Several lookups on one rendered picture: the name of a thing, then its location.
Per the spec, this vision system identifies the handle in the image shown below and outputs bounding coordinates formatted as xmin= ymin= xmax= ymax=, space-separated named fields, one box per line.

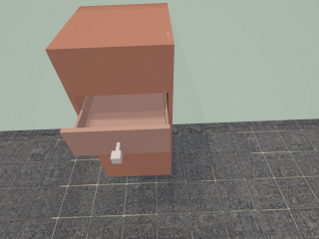
xmin=111 ymin=142 xmax=123 ymax=164

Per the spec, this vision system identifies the cabinet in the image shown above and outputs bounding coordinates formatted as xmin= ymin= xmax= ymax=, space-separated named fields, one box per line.
xmin=45 ymin=3 xmax=174 ymax=177

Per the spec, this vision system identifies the drawer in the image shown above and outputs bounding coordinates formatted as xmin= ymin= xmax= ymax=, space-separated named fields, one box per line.
xmin=60 ymin=93 xmax=170 ymax=156

